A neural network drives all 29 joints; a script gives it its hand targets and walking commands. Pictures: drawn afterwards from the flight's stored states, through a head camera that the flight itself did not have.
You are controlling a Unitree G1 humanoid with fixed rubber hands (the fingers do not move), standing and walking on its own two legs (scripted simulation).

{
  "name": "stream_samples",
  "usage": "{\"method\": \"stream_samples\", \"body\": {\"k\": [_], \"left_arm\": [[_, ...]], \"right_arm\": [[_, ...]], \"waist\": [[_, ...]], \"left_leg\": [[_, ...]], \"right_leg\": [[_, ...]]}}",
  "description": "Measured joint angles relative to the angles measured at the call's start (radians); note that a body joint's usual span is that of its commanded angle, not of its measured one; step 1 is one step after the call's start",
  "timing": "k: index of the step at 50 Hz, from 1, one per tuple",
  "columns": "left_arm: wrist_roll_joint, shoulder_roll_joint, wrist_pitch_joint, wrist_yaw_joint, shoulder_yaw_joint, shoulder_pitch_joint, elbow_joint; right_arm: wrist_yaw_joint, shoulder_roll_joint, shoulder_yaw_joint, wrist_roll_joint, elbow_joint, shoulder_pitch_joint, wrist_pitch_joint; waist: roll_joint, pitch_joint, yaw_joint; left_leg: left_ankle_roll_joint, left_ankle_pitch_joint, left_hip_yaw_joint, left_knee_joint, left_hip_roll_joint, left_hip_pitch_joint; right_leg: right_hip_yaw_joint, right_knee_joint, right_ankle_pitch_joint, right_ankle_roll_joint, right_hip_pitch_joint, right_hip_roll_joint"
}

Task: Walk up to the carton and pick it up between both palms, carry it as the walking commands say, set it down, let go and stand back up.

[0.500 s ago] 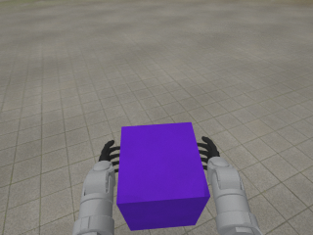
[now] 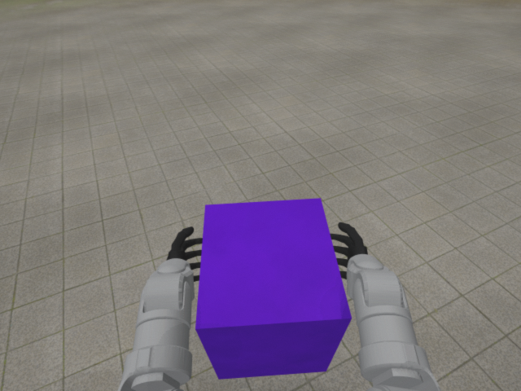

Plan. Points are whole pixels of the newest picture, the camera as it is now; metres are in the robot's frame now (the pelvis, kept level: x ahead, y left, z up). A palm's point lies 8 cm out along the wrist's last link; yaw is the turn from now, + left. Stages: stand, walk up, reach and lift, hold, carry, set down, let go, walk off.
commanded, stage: reach and lift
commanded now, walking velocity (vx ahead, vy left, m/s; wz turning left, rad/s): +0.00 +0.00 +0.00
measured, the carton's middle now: (268, 291) +0.30 +0.00 -0.02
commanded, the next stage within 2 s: hold in 0.50 s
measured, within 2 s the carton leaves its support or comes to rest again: neither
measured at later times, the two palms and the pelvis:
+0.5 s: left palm (175, 277) +0.29 +0.15 +0.05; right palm (356, 270) +0.29 -0.14 +0.05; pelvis +0.01 +0.00 +0.00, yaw +0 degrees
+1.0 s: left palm (173, 280) +0.28 +0.15 +0.05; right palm (356, 273) +0.28 -0.14 +0.06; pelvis +0.00 +0.01 +0.00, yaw +0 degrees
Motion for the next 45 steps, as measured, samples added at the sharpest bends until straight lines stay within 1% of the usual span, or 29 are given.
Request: {"method": "stream_samples", "body": {"k": [7, 21, 33, 45], "left_arm": [[-0.002, -0.005, 0.003, -0.001, -0.011, 0.023, -0.024], [-0.008, -0.003, 0.02, 0.003, -0.052, 0.085, -0.077], [-0.006, -0.001, 0.033, 0.002, -0.062, 0.096, -0.081], [0.002, -0.005, 0.035, -0.001, -0.046, 0.081, -0.069]], "right_arm": [[0.001, 0.004, 0.009, 0.002, -0.03, 0.029, 0.003], [0.004, -0.009, 0.059, 0.013, -0.064, 0.077, 0.019], [0.004, -0.012, 0.069, 0.012, -0.068, 0.087, 0.031], [0.009, -0.007, 0.052, 0.002, -0.051, 0.067, 0.033]], "waist": [[0.0, -0.006, 0.001], [0.0, -0.013, 0.001], [0.001, -0.021, -0.001], [-0.002, -0.022, 0.001]], "left_leg": [[0.002, -0.002, 0.002, -0.008, 0.002, 0.007], [0.005, 0.0, 0.002, -0.02, 0.001, 0.022], [0.007, 0.005, 0.005, -0.019, -0.001, 0.024], [0.008, 0.008, 0.01, -0.009, -0.002, 0.015]], "right_leg": [[0.0, -0.011, 0.001, 0.0, 0.008, -0.001], [-0.005, -0.029, 0.004, 0.001, 0.027, -0.005], [-0.004, -0.027, 0.008, 0.004, 0.028, -0.007], [-0.005, -0.014, 0.009, 0.006, 0.016, -0.009]]}}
